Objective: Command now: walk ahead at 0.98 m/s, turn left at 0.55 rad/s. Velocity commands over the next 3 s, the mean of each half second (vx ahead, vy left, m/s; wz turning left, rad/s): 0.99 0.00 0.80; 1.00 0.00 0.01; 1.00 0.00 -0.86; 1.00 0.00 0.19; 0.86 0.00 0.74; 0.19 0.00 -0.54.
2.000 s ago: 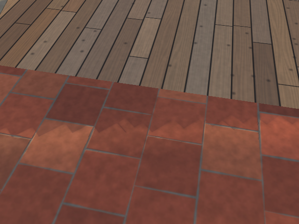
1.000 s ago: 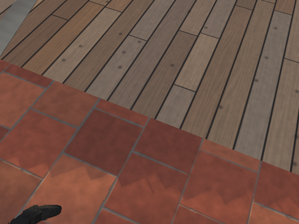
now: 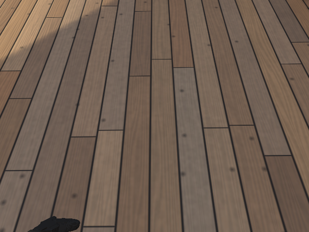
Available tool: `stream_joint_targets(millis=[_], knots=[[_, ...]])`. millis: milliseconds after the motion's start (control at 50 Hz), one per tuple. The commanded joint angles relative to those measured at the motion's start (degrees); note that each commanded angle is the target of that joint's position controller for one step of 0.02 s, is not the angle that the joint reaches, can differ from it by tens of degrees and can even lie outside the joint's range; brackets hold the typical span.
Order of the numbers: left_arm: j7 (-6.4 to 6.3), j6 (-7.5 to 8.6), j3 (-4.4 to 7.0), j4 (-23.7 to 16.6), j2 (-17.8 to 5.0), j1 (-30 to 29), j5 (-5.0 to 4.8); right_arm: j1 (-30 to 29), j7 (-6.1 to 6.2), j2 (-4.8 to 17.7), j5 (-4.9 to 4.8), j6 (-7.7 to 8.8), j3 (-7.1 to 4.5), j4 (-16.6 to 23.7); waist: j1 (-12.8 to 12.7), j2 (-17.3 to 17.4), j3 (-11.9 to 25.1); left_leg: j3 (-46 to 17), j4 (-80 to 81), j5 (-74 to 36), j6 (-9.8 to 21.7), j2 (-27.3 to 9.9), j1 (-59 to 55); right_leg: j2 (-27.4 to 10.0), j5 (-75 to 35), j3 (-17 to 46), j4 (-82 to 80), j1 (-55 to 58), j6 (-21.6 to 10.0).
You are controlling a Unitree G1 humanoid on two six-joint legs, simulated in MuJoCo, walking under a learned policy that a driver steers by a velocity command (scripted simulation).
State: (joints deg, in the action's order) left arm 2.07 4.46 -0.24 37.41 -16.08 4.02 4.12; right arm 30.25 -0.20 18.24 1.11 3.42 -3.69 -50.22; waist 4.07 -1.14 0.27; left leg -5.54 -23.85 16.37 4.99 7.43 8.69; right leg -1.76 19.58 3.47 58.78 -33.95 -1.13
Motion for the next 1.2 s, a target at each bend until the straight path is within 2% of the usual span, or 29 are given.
stream_joint_targets(millis=[20,100,140,160,180,200,240,340,440,480,540,560,580,600,620,640,660,740,780,920,960,1000,1020,1040,1060,1080,1100,1140,1200], knots=[[1.42,0.44,-0.55,-6.3,-3.4,-3.3,-1.40,-10.4,0.03,7.7,-0.39,1.79,-1.92,6.8,-5.7,5.8,-6.8,-15.9,18.8,-0.1,9.3,-10.8,20.7,-1.1,-12.0,-1.9,-17.2,13.4,2.2],[0.26,0.27,1.05,-4.6,-6.6,-1.2,-1.96,-6.8,-1.06,11.0,-1.53,2.00,-3.24,6.1,-5.3,2.9,-3.1,-15.9,12.7,-15.9,5.6,-12.5,14.1,1.3,-18.0,-3.3,-24.6,25.9,2.3],[-1.54,0.62,3.06,-1.3,-9.6,10.7,-1.18,-5.2,-1.20,12.0,-1.35,1.76,-3.50,5.0,-11.1,-0.8,5.4,-11.3,-10.2,-29.8,2.7,-8.1,11.7,2.7,-10.2,-4.6,-26.2,39.3,1.2],[-3.01,0.92,4.62,-0.5,-13.6,20.9,-0.16,-6.6,-1.27,8.9,-1.42,2.24,-2.65,5.9,-16.2,-3.7,11.5,-7.9,-28.8,-22.7,1.1,-4.8,19.5,-7.1,3.4,5.2,-27.8,50.6,-0.6],[-3.78,0.74,5.44,-0.2,-17.9,25.3,1.29,-4.8,-0.67,-0.2,-2.50,2.21,-0.48,8.4,-14.0,-15.2,16.6,-3.4,-47.2,12.9,0.7,-1.2,30.6,-23.9,26.1,31.1,-38.6,56.9,-3.0],[-3.63,0.14,5.91,-0.1,-17.3,20.8,-0.15,-3.9,-0.42,2.3,-2.58,1.41,-0.29,10.0,-10.2,-18.2,16.3,-1.0,-55.1,8.0,1.3,-3.8,36.7,-26.1,32.8,47.9,-46.5,52.3,-6.5],[-2.93,0.22,4.14,-0.2,-7.9,13.5,-1.12,-11.6,-1.13,3.9,-0.30,-0.19,-0.50,9.1,-8.6,-4.9,2.6,1.1,-53.4,0.2,1.2,-9.9,38.7,-20.2,17.8,27.4,-44.6,39.6,-5.9],[-2.01,2.26,2.96,5.9,-3.2,17.3,-2.86,-20.5,-3.74,-0.1,0.78,-3.35,0.43,12.9,-5.1,-5.2,-3.6,3.0,-49.1,-2.8,0.2,-13.2,39.9,-14.6,-17.4,2.0,-47.1,33.4,-2.7],[-2.40,3.09,3.30,7.9,-5.4,15.0,-2.68,-30.9,-5.81,0.5,0.54,-3.24,1.99,18.2,-2.8,-1.8,-7.2,10.7,-28.6,-16.0,2.0,-11.2,31.7,-9.9,-32.4,-15.0,-52.4,28.8,-0.8],[-2.84,2.98,3.69,8.7,-7.9,17.7,-2.64,-32.5,-6.08,1.0,0.60,-3.16,2.25,18.3,-2.8,-0.9,-6.8,16.4,-21.7,-17.0,4.1,-6.9,23.1,-9.4,-55.2,-18.6,-49.4,30.1,0.3],[-4.08,0.87,5.20,7.8,-13.8,17.0,-2.24,-17.8,-4.85,5.5,0.59,-3.02,0.61,14.0,6.3,-4.7,2.8,16.7,-20.4,-10.7,7.0,-1.4,5.3,-12.5,-82.3,-18.0,-26.6,34.0,0.7],[-4.14,0.00,5.42,6.4,-14.6,14.1,-1.99,-5.3,-3.94,8.1,0.63,-2.88,-0.83,10.1,11.8,-4.7,8.2,13.2,-18.3,-9.1,9.1,-1.1,-8.4,-13.2,-79.9,-16.5,-11.1,28.8,-0.2],[-3.50,-0.28,5.09,6.9,-12.5,14.9,-1.47,0.0,-2.38,9.9,0.66,-2.98,-2.22,6.9,11.9,0.9,9.3,5.9,-13.3,-6.7,11.0,-3.4,-21.6,-7.5,-43.7,-16.2,9.1,16.8,-0.2],[-2.73,0.26,2.69,4.9,-3.7,17.2,-0.83,-5.1,-1.09,14.1,0.46,-3.50,-2.95,7.6,4.2,14.5,7.1,-9.3,-14.8,-12.5,10.6,-13.8,-25.5,0.7,9.9,-14.5,31.7,0.6,0.1],[-2.63,0.99,2.45,0.1,-5.9,22.5,-3.29,-7.1,-0.53,17.3,1.20,-3.75,-3.45,10.9,1.0,14.7,21.7,-34.6,-1.3,-3.4,19.5,-25.5,-38.1,1.2,7.9,-1.6,37.9,-11.0,0.0],[-2.83,1.52,2.76,0.7,-9.5,15.8,-3.30,-7.6,0.24,13.7,1.05,-3.74,-3.26,11.0,3.3,3.9,14.4,-36.4,7.8,7.9,17.4,-25.3,-30.4,-0.7,1.6,-1.3,35.7,-15.1,0.0],[-2.74,1.40,2.55,1.4,-9.1,15.0,-3.66,-10.2,0.84,11.0,1.22,-2.97,-2.45,9.9,0.0,0.0,3.6,-29.8,9.9,7.4,15.2,-24.4,-18.6,-3.3,-1.5,-1.9,31.3,-14.2,-0.4],[-0.63,-2.90,1.71,5.7,-4.2,17.7,-2.77,-12.6,0.34,5.2,0.65,2.09,-0.19,6.6,-7.4,-3.1,-4.8,-9.2,14.9,-5.4,8.7,-18.6,6.6,-7.2,-2.7,2.5,17.1,-0.5,0.0],[0.01,-3.31,1.88,4.7,-3.6,11.0,-3.61,-10.7,-0.52,3.8,0.35,3.52,0.06,5.1,-5.4,-1.3,-8.7,0.7,17.2,-18.7,3.7,-14.4,6.0,-6.4,-9.5,0.9,9.3,-4.1,-1.0],[1.89,-1.49,0.87,2.7,-1.2,0.7,-4.28,-7.5,0.48,4.4,-0.69,5.34,0.99,2.8,-3.3,3.2,-5.3,17.1,18.5,-60.6,-3.5,-13.2,-8.4,1.3,-33.5,-12.5,-19.4,3.6,-6.2],[1.76,-2.03,1.76,4.4,-4.2,5.6,-3.79,-8.8,2.26,7.3,-0.04,4.18,0.28,3.1,-6.9,6.9,-0.8,18.2,10.2,-78.6,-5.1,-15.5,-16.0,5.4,-28.4,-14.5,-20.8,8.4,-7.3],[1.05,-2.84,3.86,8.9,-9.1,21.9,-3.73,-13.2,3.51,10.3,1.26,1.83,-0.76,4.5,-16.0,8.7,6.1,17.9,-11.4,-88.5,-5.4,-17.7,-14.9,8.9,-18.7,-13.9,-19.3,23.3,-9.4],[0.33,-3.14,5.49,12.4,-11.6,34.8,-3.62,-18.0,3.61,11.4,1.78,0.79,-1.26,5.9,-22.8,7.2,9.2,16.9,-31.5,-81.2,-4.7,-17.4,-7.3,7.1,-13.4,-8.8,-22.0,35.0,-12.6],[-0.64,-3.49,6.66,13.9,-12.8,37.4,-4.43,-20.9,2.35,7.8,1.90,0.76,-0.55,5.9,-23.2,-1.3,5.9,17.2,-56.5,-32.4,-3.7,-8.1,5.2,4.3,-10.7,-3.6,-24.8,40.9,-15.1],[-0.80,-3.94,6.61,13.7,-14.0,31.8,-3.79,-20.0,1.29,-2.9,2.58,2.37,2.45,10.4,-12.9,-14.5,2.2,10.5,-75.1,13.3,-5.0,-0.9,31.5,-1.8,-23.2,13.2,-18.6,48.4,-19.8],[-1.15,-4.02,6.87,10.9,-15.2,26.8,-3.11,-15.3,0.50,-1.8,0.76,3.79,3.51,15.0,-8.8,-14.1,12.1,-0.2,-76.8,13.0,-5.1,-1.9,42.3,-10.9,-1.1,39.4,-36.1,55.2,-28.5],[-1.47,-3.88,6.58,8.9,-11.2,23.5,-2.88,-17.9,0.24,2.5,1.70,4.96,3.49,14.4,-8.7,-0.9,6.2,-2.0,-68.8,6.3,-3.5,-5.9,42.7,-12.0,11.7,43.7,-46.4,47.7,-25.2],[-1.60,-2.94,5.80,9.6,-8.9,20.3,-3.19,-20.6,0.13,3.6,2.95,4.21,3.44,14.3,-3.7,8.0,-3.6,-0.9,-57.6,2.7,-4.6,-10.0,36.4,-8.0,4.5,34.8,-47.9,29.6,-20.4],[-1.64,-0.39,5.44,9.1,-9.4,19.0,-3.87,-22.9,-0.28,2.5,3.66,0.53,4.47,15.9,-1.4,6.6,-7.3,2.6,-43.0,1.4,-7.8,-13.4,27.0,-0.7,-4.5,23.0,-50.7,12.8,-18.4]])
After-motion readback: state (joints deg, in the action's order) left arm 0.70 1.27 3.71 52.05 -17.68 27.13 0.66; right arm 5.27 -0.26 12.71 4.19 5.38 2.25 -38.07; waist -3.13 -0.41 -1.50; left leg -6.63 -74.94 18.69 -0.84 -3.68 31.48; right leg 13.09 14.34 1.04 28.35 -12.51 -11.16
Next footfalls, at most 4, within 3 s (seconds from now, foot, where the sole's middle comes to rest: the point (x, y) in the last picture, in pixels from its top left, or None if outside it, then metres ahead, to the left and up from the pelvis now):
0.16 right None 0.34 -0.17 -0.77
0.58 left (122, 194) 0.69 0.14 -0.77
1.04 right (100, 124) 1.12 0.26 -0.77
1.46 left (65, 78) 1.52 0.51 -0.77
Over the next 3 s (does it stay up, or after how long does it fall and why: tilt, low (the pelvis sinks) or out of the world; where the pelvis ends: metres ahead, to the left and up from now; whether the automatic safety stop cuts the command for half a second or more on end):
stays up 2.48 0.54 -0.01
